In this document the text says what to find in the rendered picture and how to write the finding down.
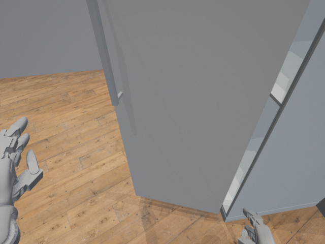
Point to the robot left forearm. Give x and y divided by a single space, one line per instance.
9 230

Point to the handle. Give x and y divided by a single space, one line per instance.
103 50

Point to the left robot hand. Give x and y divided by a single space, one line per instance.
11 147

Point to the right robot hand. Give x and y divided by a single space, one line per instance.
261 234

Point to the fridge door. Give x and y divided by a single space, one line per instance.
195 76

